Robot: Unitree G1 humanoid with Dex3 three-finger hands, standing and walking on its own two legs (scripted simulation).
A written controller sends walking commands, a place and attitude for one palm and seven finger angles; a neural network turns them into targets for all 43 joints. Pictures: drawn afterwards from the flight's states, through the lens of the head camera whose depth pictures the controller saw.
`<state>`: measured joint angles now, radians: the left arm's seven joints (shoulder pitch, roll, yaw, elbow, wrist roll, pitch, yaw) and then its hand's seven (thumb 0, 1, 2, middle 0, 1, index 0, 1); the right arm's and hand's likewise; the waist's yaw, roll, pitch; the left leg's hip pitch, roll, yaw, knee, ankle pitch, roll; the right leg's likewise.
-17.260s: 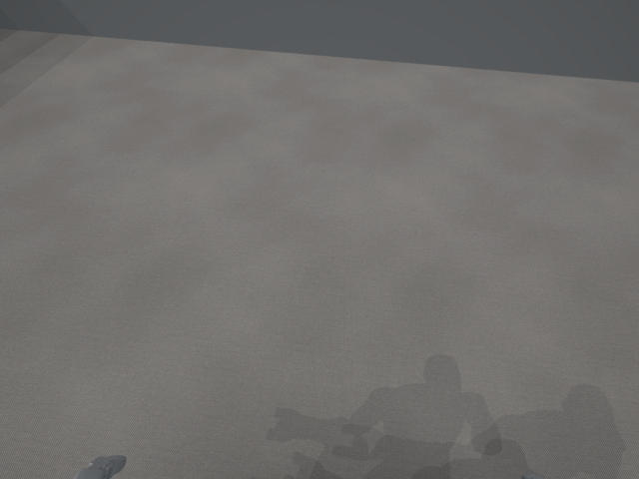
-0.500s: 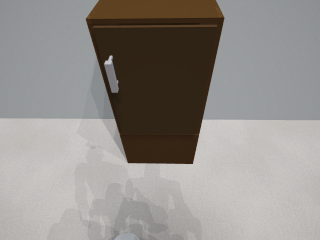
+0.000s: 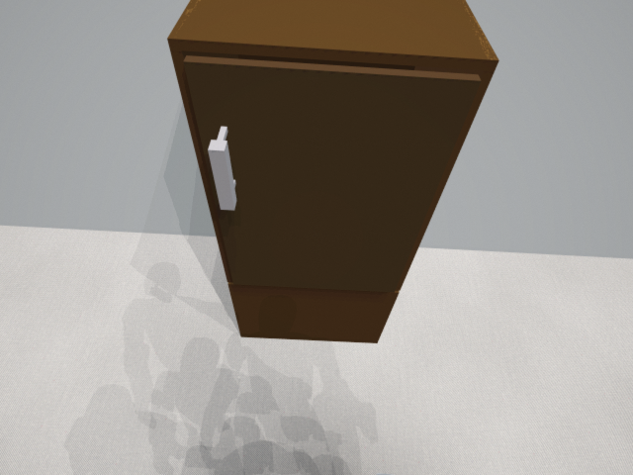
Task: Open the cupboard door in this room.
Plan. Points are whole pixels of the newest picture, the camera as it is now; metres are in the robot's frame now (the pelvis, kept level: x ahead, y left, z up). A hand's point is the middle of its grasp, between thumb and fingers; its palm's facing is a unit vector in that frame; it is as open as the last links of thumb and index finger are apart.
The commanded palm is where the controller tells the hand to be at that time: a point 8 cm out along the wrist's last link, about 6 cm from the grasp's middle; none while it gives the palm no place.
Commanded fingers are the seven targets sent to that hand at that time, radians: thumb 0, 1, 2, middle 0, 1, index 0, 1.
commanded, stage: come to a stop and stand still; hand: left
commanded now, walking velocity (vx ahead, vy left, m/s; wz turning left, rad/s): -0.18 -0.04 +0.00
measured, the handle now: (225, 168) +0.56 +0.19 +0.03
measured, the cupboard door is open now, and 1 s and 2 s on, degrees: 0 0 0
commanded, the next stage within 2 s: look again from close up in 0.80 s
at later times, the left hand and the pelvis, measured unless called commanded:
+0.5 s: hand out of the picture +0.04 +0.16 -0.17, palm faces +0.06 -0.97 -0.24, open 7.3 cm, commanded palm none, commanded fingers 0.00 0.90 0.90 -0.20 -0.30 -0.20 -0.30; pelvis -0.02 -0.03 +0.00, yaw +1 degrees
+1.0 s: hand out of the picture -0.06 +0.17 -0.18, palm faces +0.01 -0.98 -0.20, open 7.4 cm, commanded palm none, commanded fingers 0.00 0.90 0.90 -0.20 -0.30 -0.20 -0.30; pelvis -0.05 +0.00 -0.01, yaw +0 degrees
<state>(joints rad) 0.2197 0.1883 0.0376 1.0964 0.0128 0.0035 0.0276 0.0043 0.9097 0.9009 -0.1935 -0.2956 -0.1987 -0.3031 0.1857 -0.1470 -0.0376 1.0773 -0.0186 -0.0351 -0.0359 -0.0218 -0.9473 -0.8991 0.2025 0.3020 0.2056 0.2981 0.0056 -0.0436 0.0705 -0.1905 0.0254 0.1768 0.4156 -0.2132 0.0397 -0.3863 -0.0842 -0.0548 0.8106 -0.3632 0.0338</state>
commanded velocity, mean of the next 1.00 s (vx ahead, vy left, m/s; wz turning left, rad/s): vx -0.02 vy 0.05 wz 0.00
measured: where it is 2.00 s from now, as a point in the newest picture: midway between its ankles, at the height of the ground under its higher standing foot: outside the picture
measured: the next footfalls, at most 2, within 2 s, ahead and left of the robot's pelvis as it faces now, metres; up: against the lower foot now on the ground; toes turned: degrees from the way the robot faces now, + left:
right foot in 0.14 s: +0.07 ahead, -0.12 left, +0.00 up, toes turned -5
left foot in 0.56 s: -0.02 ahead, +0.11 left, +0.00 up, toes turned +3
